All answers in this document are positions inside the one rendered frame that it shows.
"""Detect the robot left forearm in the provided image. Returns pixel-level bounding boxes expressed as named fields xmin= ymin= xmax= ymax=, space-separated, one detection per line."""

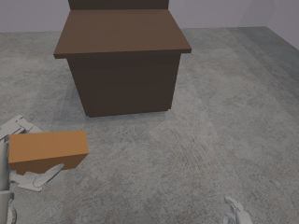
xmin=0 ymin=190 xmax=17 ymax=224

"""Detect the sponge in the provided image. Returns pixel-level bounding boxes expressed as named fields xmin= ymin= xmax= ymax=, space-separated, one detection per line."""
xmin=8 ymin=130 xmax=89 ymax=175

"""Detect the left robot hand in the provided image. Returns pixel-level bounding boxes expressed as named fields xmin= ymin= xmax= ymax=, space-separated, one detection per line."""
xmin=0 ymin=115 xmax=64 ymax=193

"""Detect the table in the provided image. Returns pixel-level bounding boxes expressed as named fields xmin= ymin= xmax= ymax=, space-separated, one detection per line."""
xmin=53 ymin=0 xmax=192 ymax=118

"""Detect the right robot hand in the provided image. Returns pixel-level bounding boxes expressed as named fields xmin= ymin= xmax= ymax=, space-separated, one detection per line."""
xmin=222 ymin=195 xmax=253 ymax=224

